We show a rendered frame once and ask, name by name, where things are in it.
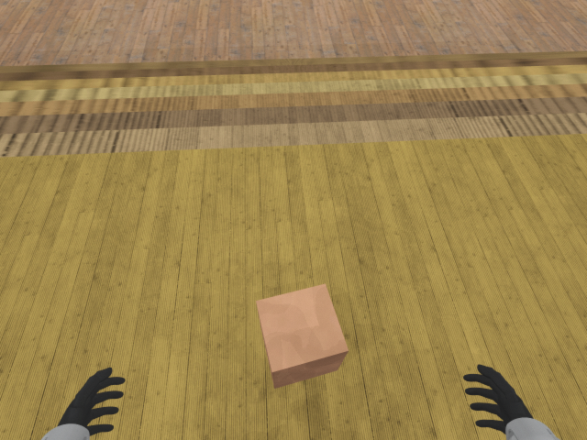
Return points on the robot right hand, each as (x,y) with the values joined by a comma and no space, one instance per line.
(509,406)

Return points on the right robot forearm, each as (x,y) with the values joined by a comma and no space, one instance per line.
(528,429)

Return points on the robot left hand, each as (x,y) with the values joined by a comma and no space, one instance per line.
(80,411)

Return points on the carton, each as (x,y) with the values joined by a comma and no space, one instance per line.
(302,335)

